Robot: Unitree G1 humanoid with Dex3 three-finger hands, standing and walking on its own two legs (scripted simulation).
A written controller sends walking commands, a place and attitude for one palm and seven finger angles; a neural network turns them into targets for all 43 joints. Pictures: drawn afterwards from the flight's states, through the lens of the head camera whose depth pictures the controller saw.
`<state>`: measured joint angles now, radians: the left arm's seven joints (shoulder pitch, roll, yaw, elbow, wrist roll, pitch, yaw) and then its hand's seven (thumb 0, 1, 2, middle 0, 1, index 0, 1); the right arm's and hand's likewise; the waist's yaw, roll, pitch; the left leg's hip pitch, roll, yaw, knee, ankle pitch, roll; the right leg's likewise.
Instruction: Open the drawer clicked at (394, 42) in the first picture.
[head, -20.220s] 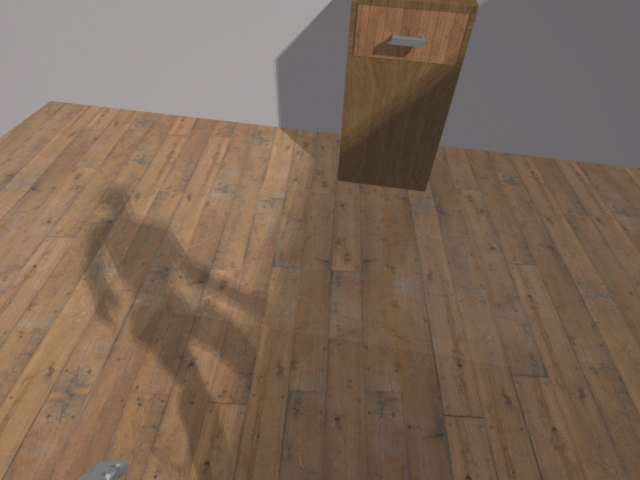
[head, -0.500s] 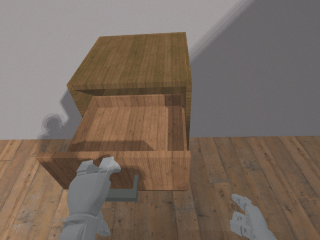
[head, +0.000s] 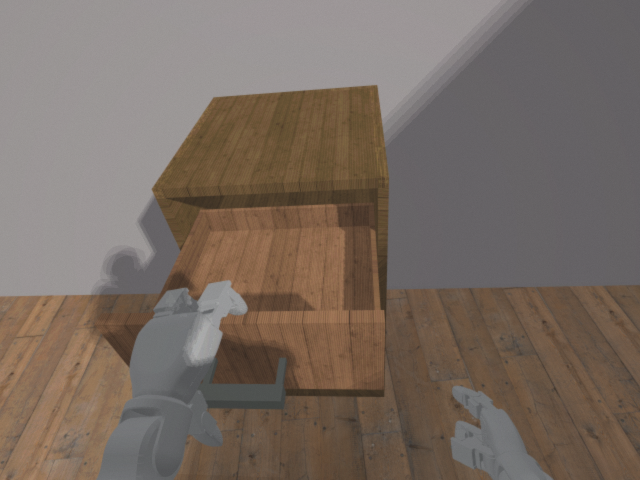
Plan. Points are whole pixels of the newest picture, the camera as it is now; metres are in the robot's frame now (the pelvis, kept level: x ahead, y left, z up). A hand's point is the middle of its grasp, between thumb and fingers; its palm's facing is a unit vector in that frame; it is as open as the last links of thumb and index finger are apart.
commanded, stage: lift the hand off the handle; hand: left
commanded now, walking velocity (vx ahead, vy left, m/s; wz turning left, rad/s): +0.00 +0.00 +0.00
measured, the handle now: (243, 380) +0.26 +0.16 -0.03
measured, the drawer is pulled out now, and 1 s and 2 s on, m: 0.30 0.30 0.30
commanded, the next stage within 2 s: draw the hand back to the body in 0.22 s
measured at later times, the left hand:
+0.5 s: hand (189, 354) +0.22 +0.18 +0.11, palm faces +0.12 -0.19 -0.97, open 13.9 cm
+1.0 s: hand (154, 357) +0.20 +0.21 +0.13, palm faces +0.19 -0.65 -0.74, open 13.8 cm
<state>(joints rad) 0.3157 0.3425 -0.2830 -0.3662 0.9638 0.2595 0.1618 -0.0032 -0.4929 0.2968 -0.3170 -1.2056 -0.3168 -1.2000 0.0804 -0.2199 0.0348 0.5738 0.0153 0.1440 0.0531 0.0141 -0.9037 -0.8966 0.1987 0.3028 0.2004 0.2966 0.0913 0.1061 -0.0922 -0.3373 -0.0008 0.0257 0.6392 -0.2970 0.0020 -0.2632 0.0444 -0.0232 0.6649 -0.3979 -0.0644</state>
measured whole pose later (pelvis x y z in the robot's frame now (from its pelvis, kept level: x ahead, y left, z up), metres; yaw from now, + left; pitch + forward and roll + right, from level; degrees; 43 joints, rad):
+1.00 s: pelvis +0.01 +0.01 +0.01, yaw +1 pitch -2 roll +0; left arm 0.45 0.36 0.02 -0.49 0.38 0.09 0.09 -0.01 -0.48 0.30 -0.31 -1.20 -0.32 -1.19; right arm 0.08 -0.23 0.05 0.54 0.02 0.05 0.00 0.01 -0.90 -0.90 0.20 0.30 0.20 0.30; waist 0.08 0.10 -0.01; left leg -0.25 -0.01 0.01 0.56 -0.27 0.02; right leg -0.16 0.04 -0.04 0.55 -0.35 -0.05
